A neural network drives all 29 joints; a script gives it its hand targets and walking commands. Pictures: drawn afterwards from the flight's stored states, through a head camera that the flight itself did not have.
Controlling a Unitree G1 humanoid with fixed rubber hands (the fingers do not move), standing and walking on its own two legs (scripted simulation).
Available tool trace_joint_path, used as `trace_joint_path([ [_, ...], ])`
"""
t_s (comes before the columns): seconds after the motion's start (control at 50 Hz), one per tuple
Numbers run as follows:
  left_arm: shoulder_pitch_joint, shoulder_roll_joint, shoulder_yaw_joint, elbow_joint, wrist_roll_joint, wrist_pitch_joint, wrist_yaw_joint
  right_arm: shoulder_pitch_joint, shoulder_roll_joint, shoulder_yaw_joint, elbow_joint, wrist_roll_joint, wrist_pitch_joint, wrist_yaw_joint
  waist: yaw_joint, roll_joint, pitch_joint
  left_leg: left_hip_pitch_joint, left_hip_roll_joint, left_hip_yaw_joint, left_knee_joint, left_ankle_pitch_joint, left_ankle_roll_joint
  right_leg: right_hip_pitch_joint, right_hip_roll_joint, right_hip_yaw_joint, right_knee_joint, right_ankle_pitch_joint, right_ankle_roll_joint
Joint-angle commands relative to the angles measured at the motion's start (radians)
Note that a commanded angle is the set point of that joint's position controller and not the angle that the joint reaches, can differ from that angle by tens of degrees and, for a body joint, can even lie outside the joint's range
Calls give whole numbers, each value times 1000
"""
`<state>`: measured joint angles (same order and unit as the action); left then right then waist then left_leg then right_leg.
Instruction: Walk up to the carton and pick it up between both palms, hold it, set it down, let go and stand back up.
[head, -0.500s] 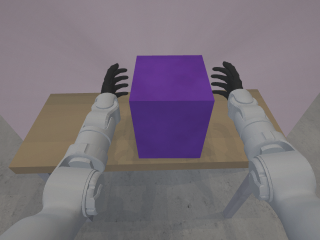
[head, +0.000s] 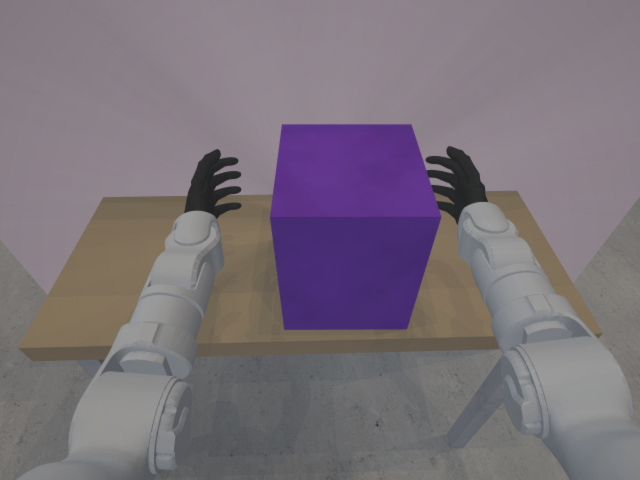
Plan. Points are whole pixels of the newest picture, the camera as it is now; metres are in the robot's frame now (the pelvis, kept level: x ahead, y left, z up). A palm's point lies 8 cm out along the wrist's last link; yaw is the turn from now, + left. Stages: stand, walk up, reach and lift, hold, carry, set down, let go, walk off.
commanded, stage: set down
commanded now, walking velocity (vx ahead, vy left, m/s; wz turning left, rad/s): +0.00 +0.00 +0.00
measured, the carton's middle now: (346, 229) +0.49 +0.00 +0.04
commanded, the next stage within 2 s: none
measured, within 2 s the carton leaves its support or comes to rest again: neither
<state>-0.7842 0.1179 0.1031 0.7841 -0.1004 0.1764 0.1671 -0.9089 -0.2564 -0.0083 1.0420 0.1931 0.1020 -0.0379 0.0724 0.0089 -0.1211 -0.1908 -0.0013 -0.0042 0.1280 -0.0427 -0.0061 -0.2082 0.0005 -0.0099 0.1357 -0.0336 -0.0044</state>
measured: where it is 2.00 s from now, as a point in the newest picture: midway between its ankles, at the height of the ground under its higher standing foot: outside the picture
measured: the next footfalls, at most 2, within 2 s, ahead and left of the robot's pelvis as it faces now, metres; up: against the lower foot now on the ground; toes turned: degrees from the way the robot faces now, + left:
none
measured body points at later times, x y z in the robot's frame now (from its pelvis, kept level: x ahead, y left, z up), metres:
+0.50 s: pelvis -0.02 -0.01 +0.00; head -0.01 -0.02 +0.45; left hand +0.42 +0.17 +0.17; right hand +0.45 -0.16 +0.17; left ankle +0.00 +0.12 -0.75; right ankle +0.01 -0.12 -0.75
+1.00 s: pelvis -0.01 -0.01 +0.00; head +0.01 -0.02 +0.45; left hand +0.43 +0.18 +0.15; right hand +0.46 -0.15 +0.16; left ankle +0.00 +0.12 -0.75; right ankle +0.01 -0.12 -0.75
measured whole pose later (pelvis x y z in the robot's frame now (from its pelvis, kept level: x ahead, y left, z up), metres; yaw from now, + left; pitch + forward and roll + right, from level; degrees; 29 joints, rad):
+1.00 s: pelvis -0.01 -0.01 +0.00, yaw +0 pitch +8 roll +0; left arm -0.95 0.16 0.07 0.99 -0.19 0.12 0.20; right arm -1.05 -0.27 0.05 1.15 0.25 0.06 -0.09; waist 0.07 0.02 -0.11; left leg -0.27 0.01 -0.01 0.18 -0.04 -0.01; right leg -0.28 0.01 -0.01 0.18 -0.03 -0.01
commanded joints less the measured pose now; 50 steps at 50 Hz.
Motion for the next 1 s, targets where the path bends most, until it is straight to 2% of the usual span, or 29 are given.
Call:
trace_joint_path([
  [0.0, -387, 80, 7, -100, 2, -12, 10, -427, -106, -23, -122, 0, -17, 3, -7, -25, -428, 124, -12, -15, 59, 255, -33, 178, 29, 19, 41, 188, 6],
  [0.06, -420, 82, 17, -55, 5, 2, 26, -465, -129, -28, -88, -12, -12, -4, -2, -37, -384, 76, -3, -23, 41, 107, -24, 145, 26, 7, 47, 65, 2],
  [0.1, -445, 85, 23, -45, 14, 9, 37, -478, -131, -36, -60, -21, -5, -7, -6, -32, -378, 58, -3, -17, 44, 86, -18, 117, 22, 8, 45, 48, 0],
  [0.14, -480, 87, 28, -48, 23, 8, 44, -506, -136, -43, -64, -13, -7, -13, 2, 1, -408, 49, -7, -11, 50, 42, -10, 106, 16, 10, 52, 15, -6],
  [0.18, -509, 88, 26, -64, 8, 2, 59, -532, -127, -27, -59, 4, -15, -15, 13, -21, -452, 49, -4, -3, 56, 8, -9, 95, 18, 0, 64, -21, 3],
  [0.22, -534, 86, 15, -76, -1, -5, 67, -557, -130, -22, -52, 14, -19, -18, 2, -20, -461, 35, -10, -4, 63, 24, -4, 109, 19, 4, 76, 3, 1],
  [0.24, -528, 91, 17, -81, -2, -9, 68, -541, -126, -18, -50, 12, -22, -21, 9, -37, -467, 30, -11, 1, 62, 22, 0, 104, 17, 3, 82, 17, 8],
  [0.3, -532, 105, 7, -59, -17, -6, 67, -563, -125, 7, -56, 32, -22, -24, 3, -55, -489, 40, -14, -3, 66, 38, 6, 118, 16, 9, 86, 47, 14],
  [0.32, -538, 101, -4, -43, -32, -4, 68, -570, -136, 16, -48, 45, -22, -29, 4, -31, -475, 23, -16, -4, 72, 45, 3, 127, 15, 16, 91, 63, 13],
  [0.34, -528, 108, -7, -38, -30, -1, 66, -561, -136, 19, -35, 41, -17, -31, 5, -34, -478, 28, -19, 2, 68, 45, 4, 141, 12, 19, 82, 67, 19],
  [0.36, -527, 109, -1, -21, -43, 3, 64, -560, -125, 26, -31, 42, -12, -32, 2, -64, -472, 32, -22, 2, 67, 46, 4, 130, 20, 16, 84, 71, 22],
  [0.38, -523, 101, -2, -13, -40, 8, 58, -555, -125, 19, -34, 43, -8, -33, 2, -49, -470, 18, -20, -5, 62, 32, 4, 150, 17, 16, 84, 58, 21],
  [0.4, -521, 118, 3, 9, -40, 12, 59, -558, -123, 28, -21, 36, -3, -36, 9, -72, -432, 2, -19, -2, 59, 46, 10, 149, 17, 20, 86, 82, 24],
  [0.42, -524, 115, 5, 14, -43, 16, 54, -545, -127, 12, -10, 33, 3, -37, -4, -60, -435, 13, -28, 3, 58, 42, 3, 154, 19, 17, 85, 88, 25],
  [0.48, -539, 112, -1, 31, -50, 22, 44, -544, -100, 21, 8, 42, 12, -40, 5, -41, -386, -2, -25, 1, 51, 32, 6, 159, 15, 29, 86, 76, 24],
  [0.56, -517, 114, 13, 56, -43, 11, 48, -551, -118, 18, -33, 29, 2, -52, 2, -47, -420, 18, -27, -1, 55, 113, 4, 184, 18, 27, 87, 175, 30],
  [0.58, -517, 130, 14, 42, -39, 3, 47, -541, -109, 23, -42, 37, -2, -51, 12, -53, -449, 24, -27, 0, 58, 129, 7, 196, 19, 27, 88, 188, 36],
  [0.6, -517, 124, 12, 31, -48, -6, 45, -538, -109, 31, -60, 35, -11, -49, -2, -64, -462, 35, -24, -9, 60, 153, 7, 205, 20, 28, 93, 213, 33],
  [0.64, -529, 121, 13, 7, -51, -27, 44, -541, -109, 29, -74, 40, -26, -52, 5, -65, -486, 36, -26, -3, 71, 210, -1, 235, 26, 31, 101, 269, 31],
  [0.68, -517, 135, 8, -29, -51, -49, 41, -527, -95, 35, -88, 53, -36, -55, 11, -28, -528, 42, -30, -1, 62, 236, -4, 289, 22, 40, 109, 314, 32],
  [0.7, -518, 137, 2, -25, -61, -55, 41, -530, -102, 44, -96, 52, -40, -56, 4, -50, -529, 56, -26, -9, 65, 259, -5, 288, 27, 35, 110, 324, 34],
  [0.72, -510, 142, -5, -18, -57, -57, 39, -521, -114, 37, -87, 47, -41, -56, 3, -29, -548, 61, -23, -12, 67, 267, 0, 286, 25, 38, 107, 321, 33],
  [0.76, -514, 149, -8, -2, -61, -60, 40, -523, -116, 44, -80, 48, -45, -53, -1, -57, -518, 65, -22, -10, 70, 256, -4, 248, 29, 30, 104, 301, 41],
  [0.8, -525, 153, -11, 7, -65, -68, 36, -527, -122, 43, -81, 60, -53, -51, -3, -26, -502, 67, -24, -6, 76, 228, -14, 224, 25, 28, 93, 251, 36],
  [0.84, -528, 143, -14, 24, -85, -76, 31, -538, -112, 43, -63, 62, -58, -48, 4, -35, -479, 53, -23, -7, 76, 196, -7, 208, 25, 33, 89, 213, 34],
  [0.86, -535, 142, -9, 56, -84, -82, 34, -537, -113, 43, -47, 56, -64, -51, -6, -48, -471, 35, -19, -11, 74, 185, -13, 199, 28, 26, 86, 203, 32],
  [0.94, -561, 142, -29, 74, -90, -90, 25, -553, -117, 44, -18, 56, -69, -52, -10, -19, -483, 43, -25, -10, 80, 200, -14, 192, 27, 34, 97, 213, 30],
  [0.96, -561, 145, -25, 70, -93, -92, 21, -555, -109, 45, -26, 60, -68, -48, -15, -41, -486, 50, -27, -7, 81, 191, -14, 189, 29, 32, 93, 203, 34],
  [0.98, -560, 157, -24, 70, -87, -93, 22, -547, -117, 38, -8, 56, -69, -50, -16, -28, -491, 53, -25, -8, 81, 196, -18, 192, 27, 35, 84, 208, 34],
])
